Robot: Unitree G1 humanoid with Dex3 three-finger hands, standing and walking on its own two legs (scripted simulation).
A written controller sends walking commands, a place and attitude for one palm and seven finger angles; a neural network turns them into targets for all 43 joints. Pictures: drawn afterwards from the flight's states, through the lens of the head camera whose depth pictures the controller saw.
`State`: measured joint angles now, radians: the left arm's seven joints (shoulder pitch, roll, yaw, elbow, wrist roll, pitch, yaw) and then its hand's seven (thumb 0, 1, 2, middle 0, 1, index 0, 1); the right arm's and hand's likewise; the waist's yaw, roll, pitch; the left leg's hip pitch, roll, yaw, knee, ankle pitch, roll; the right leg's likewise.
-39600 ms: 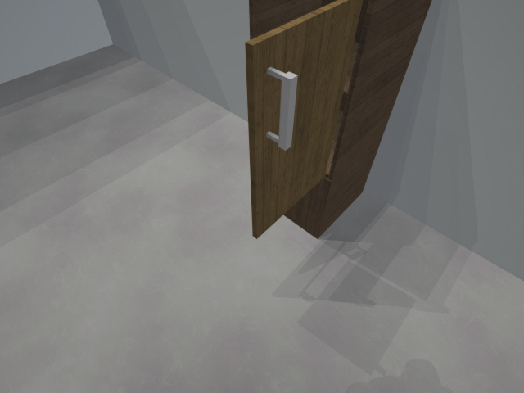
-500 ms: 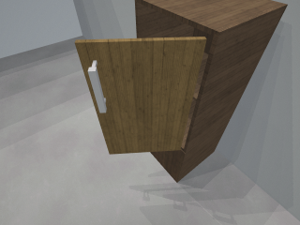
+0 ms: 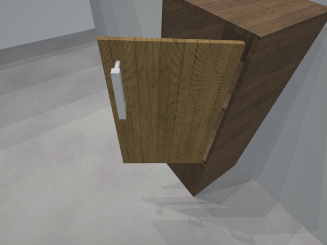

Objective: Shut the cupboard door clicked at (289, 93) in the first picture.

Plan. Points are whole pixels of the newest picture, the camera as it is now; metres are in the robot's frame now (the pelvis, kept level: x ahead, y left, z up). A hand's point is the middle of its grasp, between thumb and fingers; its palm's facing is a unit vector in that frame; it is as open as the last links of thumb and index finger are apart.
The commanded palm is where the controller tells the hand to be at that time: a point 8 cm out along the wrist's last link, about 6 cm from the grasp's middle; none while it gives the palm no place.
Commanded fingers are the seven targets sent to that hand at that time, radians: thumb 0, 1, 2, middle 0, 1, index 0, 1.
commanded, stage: look again from close up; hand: left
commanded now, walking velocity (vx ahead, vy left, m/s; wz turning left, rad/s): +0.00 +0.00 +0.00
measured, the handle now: (120, 91) +0.49 +0.16 +0.11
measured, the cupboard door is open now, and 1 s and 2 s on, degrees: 56 56 56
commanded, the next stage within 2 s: shuffle to correct the standing spot in 0.44 s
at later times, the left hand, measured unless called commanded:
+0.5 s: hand out of the picture -0.06 +0.20 -0.18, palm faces +0.02 -0.98 -0.22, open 7.4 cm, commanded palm none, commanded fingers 0.00 0.90 0.90 -0.20 -0.30 -0.20 -0.30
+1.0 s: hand out of the picture -0.09 +0.14 -0.20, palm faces +0.09 -0.99 -0.12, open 7.4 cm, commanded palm none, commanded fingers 0.00 0.90 0.90 -0.20 -0.30 -0.20 -0.30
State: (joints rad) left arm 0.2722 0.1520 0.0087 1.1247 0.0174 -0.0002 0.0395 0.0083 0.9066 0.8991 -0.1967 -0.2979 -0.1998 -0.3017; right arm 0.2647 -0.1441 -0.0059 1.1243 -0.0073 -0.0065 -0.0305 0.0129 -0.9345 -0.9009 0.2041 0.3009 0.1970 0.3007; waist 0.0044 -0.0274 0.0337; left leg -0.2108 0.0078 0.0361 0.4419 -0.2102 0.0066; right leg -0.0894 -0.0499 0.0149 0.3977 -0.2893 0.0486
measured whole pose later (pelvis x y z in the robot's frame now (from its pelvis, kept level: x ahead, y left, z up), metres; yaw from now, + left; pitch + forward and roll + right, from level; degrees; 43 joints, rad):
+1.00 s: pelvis -0.02 -0.01 -0.01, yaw +3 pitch -1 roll -1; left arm 0.46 0.16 0.01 1.09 0.03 0.00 0.01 0.01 0.91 0.90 -0.20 -0.30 -0.20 -0.30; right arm 0.33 -0.12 -0.02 1.08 -0.02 0.00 -0.01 0.00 -0.91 -0.90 0.20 0.30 0.20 0.30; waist 0.00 -0.06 -0.03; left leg -0.34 0.02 -0.02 0.61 -0.27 0.00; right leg -0.20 -0.03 -0.02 0.59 -0.38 0.00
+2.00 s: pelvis +0.07 -0.08 -0.02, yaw +3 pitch -1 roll -1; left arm 0.18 0.19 0.04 0.93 0.03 0.02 0.03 0.00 0.92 0.90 -0.20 -0.30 -0.20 -0.30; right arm 0.23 -0.15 -0.05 0.99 -0.01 0.04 -0.01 0.00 -0.91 -0.90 0.20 0.30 0.19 0.30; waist 0.01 -0.06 0.06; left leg -0.31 -0.02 0.08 0.67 -0.37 -0.02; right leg -0.36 -0.09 -0.07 0.57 -0.19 0.04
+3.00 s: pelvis -0.03 -0.06 +0.00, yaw +3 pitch -2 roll -1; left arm 0.48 0.10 0.00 1.15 0.02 0.01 0.05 0.01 0.91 0.90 -0.20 -0.30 -0.20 -0.30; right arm 0.33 -0.09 -0.02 1.14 -0.01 0.03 -0.02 0.00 -0.91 -0.90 0.20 0.30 0.19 0.30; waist 0.01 -0.02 -0.01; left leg -0.28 -0.07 0.10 0.33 -0.06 0.09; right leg -0.16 -0.01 -0.02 0.45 -0.27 0.00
